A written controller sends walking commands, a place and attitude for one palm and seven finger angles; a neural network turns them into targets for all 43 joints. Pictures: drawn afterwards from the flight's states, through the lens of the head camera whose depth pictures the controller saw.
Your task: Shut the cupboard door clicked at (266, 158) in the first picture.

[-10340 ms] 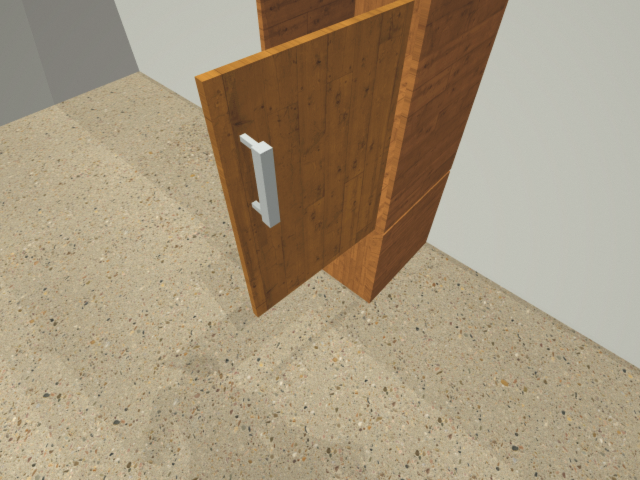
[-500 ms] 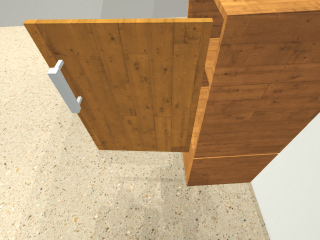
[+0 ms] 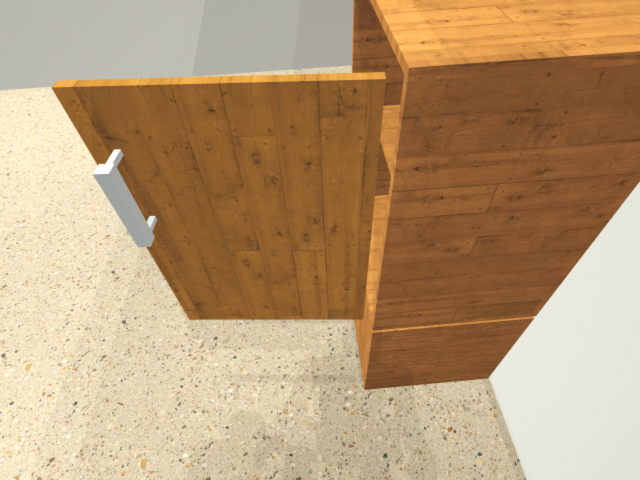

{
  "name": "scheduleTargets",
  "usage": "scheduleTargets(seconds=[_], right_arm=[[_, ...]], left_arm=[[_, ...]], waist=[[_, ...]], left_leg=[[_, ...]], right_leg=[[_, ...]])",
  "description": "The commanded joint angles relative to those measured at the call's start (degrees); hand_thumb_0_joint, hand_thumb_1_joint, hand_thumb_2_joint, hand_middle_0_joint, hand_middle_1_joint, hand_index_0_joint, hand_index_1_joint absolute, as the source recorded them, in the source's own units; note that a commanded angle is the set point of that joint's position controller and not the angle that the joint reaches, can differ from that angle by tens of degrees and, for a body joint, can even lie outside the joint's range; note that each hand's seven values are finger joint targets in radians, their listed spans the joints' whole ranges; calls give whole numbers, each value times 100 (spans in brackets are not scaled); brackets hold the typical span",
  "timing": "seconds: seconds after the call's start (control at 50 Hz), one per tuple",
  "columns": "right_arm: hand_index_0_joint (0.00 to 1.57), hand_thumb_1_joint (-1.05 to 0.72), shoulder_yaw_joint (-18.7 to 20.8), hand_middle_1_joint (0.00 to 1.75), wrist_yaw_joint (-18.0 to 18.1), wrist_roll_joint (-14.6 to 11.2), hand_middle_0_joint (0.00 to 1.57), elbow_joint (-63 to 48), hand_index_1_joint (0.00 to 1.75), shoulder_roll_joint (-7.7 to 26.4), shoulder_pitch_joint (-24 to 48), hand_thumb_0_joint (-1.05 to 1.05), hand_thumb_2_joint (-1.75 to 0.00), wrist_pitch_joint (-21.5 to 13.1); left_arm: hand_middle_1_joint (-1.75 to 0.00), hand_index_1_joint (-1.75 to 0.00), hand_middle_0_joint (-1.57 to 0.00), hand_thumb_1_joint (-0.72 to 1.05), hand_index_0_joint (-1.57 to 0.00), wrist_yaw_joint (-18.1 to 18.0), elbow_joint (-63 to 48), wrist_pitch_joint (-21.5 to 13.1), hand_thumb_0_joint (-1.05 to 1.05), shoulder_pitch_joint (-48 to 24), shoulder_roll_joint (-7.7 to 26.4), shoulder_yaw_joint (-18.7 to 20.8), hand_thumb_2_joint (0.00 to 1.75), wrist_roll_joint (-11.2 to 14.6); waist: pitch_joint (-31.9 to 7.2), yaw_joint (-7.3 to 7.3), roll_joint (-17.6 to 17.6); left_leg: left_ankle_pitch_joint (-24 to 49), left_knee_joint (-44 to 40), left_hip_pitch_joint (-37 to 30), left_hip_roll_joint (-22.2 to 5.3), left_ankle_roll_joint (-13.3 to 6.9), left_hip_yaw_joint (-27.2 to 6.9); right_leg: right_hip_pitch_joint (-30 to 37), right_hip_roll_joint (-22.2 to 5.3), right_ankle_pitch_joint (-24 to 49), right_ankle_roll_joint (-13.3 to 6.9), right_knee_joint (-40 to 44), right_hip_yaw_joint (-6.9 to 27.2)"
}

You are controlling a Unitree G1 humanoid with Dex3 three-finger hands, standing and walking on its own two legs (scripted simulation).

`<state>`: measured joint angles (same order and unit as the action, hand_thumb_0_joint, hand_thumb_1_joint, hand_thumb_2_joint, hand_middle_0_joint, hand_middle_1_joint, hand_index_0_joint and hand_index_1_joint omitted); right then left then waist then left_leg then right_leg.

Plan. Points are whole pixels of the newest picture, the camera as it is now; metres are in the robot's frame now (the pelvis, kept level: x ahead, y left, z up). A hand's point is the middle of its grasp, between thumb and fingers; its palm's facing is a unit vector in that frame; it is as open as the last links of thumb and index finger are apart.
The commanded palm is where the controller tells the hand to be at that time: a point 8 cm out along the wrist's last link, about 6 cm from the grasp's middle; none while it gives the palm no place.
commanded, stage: look again from close up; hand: left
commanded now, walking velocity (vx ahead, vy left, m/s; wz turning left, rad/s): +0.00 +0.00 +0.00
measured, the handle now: (131, 200) +0.49 +0.31 +0.07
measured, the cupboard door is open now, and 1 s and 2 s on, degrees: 84 84 84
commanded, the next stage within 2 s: shuffle to correct the standing spot in 0.50 s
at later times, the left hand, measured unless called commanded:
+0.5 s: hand out of the picture +0.05 +0.18 -0.17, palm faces +0.01 -0.97 -0.23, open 7.3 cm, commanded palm none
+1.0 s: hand out of the picture +0.04 +0.23 -0.18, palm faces +0.06 -0.97 -0.25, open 7.4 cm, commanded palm none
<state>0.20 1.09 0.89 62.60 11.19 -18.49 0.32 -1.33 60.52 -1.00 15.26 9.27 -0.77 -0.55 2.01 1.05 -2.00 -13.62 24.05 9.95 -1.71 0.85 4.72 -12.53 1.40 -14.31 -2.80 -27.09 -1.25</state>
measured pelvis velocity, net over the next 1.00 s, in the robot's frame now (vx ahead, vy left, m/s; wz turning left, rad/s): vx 0.03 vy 0.04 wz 0.00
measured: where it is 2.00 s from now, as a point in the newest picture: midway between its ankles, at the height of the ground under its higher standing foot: outside the picture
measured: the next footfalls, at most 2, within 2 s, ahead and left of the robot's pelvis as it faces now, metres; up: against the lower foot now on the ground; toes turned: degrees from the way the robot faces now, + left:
right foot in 1.26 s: +0.05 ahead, -0.04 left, +0.00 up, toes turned -5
left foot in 1.52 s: +0.07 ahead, +0.21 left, +0.00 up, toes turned -2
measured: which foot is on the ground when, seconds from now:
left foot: down 0.00-1.00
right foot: down 0.00-0.98, up 1.00-1.00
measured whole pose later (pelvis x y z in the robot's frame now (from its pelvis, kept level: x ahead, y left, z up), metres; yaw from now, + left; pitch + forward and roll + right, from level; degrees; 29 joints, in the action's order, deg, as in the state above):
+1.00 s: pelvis +0.03 +0.04 -0.01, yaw +0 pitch +0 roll +2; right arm 1.4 1.4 1.0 60.2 10.5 -13.8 0.7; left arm -2.4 60.4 1.0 15.1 10.6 2.2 -1.3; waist 3.6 -1.5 1.6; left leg -18.6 28.1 9.9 2.1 -2.3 6.7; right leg -14.6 -2.7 -22.2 -0.7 -36.0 -0.1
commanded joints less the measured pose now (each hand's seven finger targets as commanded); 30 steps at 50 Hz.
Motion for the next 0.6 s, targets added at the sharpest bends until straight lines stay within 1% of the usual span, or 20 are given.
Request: scheduleTargets(seconds=[0.0, 0.1, 0.14, 0.16, 0.22, 0.26, 0.3, 0.32, 0.34, 0.4, 0.44, 0.48, 0.52, 0.54, 0.58], right_arm=[[20, -90, -15, 30, 7, 4, 20, -119, 30, 304, -233, 0, -90, -192], [20, -90, -35, 30, 45, -10, 20, 76, 30, 307, -350, 0, -90, -229], [20, -90, -36, 30, 59, -20, 20, 134, 30, 251, -364, 0, -90, -231], [20, -90, -33, 30, 62, -17, 20, 154, 30, 276, -356, 0, -90, -229], [20, -90, -36, 30, 78, -18, 20, 192, 30, 265, -364, 0, -90, -221], [20, -90, -22, 30, 86, -18, 20, 195, 30, 247, -346, 0, -90, -221], [20, -90, -22, 30, 91, -19, 20, 203, 30, 249, -341, 0, -90, -227], [20, -90, -9, 30, 93, -21, 20, 200, 30, 246, -313, 0, -90, -227], [20, -90, -11, 30, 101, -23, 20, 198, 30, 220, -298, 0, -90, -223], [20, -90, 10, 30, 105, -18, 20, 174, 30, 276, -222, 0, -90, -214], [20, -90, 9, 30, 112, -20, 20, 162, 30, 247, -173, 0, -90, -217], [20, -90, 11, 30, 113, -16, 20, 158, 30, 289, -107, 0, -90, -214], [20, -90, 11, 30, 113, -15, 20, 138, 30, 319, -91, 0, -90, -219], [20, -90, 10, 30, 116, -17, 20, 151, 30, 285, -48, 0, -90, -217], [20, -90, 13, 30, 115, -13, 20, 127, 30, 347, -23, 0, -90, -230]], left_arm=[[-30, -30, -20, 90, -20, -62, -125, -118, 0, 120, 751, 158, 90, 33], [-30, -30, -20, 90, -20, -77, 13, -138, 0, 142, 717, 145, 90, 45], [-30, -30, -20, 90, -20, -80, 42, -131, 0, 133, 715, 146, 90, 42], [-30, -30, -20, 90, -20, -85, 65, -130, 0, 139, 706, 139, 90, 41], [-30, -30, -20, 90, -20, -91, 111, -121, 0, 129, 681, 130, 90, 42], [-30, -30, -20, 90, -20, -95, 114, -112, 0, 128, 650, 129, 90, 30], [-30, -30, -20, 90, -20, -100, 127, -114, 0, 142, 647, 137, 90, 27], [-30, -30, -20, 90, -20, -102, 132, -117, 0, 134, 659, 136, 90, 22], [-30, -30, -20, 90, -20, -101, 138, -121, 0, 167, 647, 142, 90, 20], [-30, -30, -20, 90, -20, -107, 146, -124, 0, 150, 657, 141, 90, 16], [-30, -30, -20, 90, -20, -101, 141, -115, 0, 149, 640, 144, 90, 8], [-30, -30, -20, 90, -20, -101, 154, -112, 0, 163, 645, 145, 90, 5], [-30, -30, -20, 90, -20, -99, 151, -114, 0, 157, 656, 148, 90, 4], [-30, -30, -20, 90, -20, -95, 161, -108, 0, 168, 632, 146, 90, -3], [-30, -30, -20, 90, -20, -95, 167, -120, 0, 209, 665, 146, 90, -3]], waist=[[78, -85, 286], [-96, -99, 223], [-53, -117, 212], [-16, -112, 159], [24, -98, 199], [146, -99, 155], [31, -93, 177], [40, -89, 161], [26, -93, 295], [32, -71, 273], [119, -79, 162], [145, -84, 203], [70, -71, 250], [136, -88, 250], [-1, -92, 232]], left_leg=[[205, -469, 97, -363, -180, -447], [573, -450, 8, -428, -171, -435], [620, -460, 18, -441, -170, -416], [664, -432, 17, -436, -161, -409], [682, -430, -43, -455, -165, -422], [743, -438, -33, -462, -173, -420], [856, -421, -138, -477, -180, -413], [893, -409, -166, -473, -179, -409], [896, -402, -181, -490, -186, -392], [934, -378, -247, -479, -178, -395], [1006, -415, -252, -495, -190, -389], [1016, -400, -281, -491, -186, -407], [1069, -420, -336, -500, -193, -422], [1083, -439, -335, -507, -203, -399], [1253, -383, -432, -497, -202, -408]], right_leg=[[48, -742, 315, -82, 749, 815], [337, -753, 1157, -92, 536, 715], [382, -745, 1299, -87, 511, 668], [361, -750, 1376, -87, 491, 672], [304, -732, 1376, -81, 478, 665], [236, -720, 1409, -77, 473, 661], [281, -721, 1514, -65, 447, 645], [270, -722, 1574, -61, 448, 653], [286, -717, 1645, -56, 455, 638], [243, -728, 1769, -62, 439, 678], [196, -704, 1715, -52, 447, 648], [162, -715, 1698, -48, 461, 657], [194, -711, 1697, -44, 450, 644], [166, -694, 1684, -37, 464, 632], [229, -727, 1866, -35, 436, 633]])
